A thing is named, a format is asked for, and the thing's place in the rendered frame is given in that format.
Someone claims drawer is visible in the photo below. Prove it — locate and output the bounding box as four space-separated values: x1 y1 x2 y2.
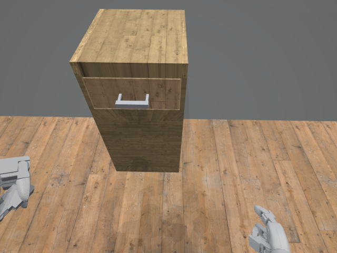
83 77 180 109

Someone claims robot right hand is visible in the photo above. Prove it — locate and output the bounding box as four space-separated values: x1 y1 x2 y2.
249 205 291 253

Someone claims robot left hand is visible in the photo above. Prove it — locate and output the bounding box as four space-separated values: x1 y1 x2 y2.
0 156 35 222

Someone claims cabinet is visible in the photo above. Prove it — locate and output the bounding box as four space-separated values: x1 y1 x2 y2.
69 9 189 172

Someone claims handle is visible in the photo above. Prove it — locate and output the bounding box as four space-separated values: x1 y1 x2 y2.
115 94 149 109

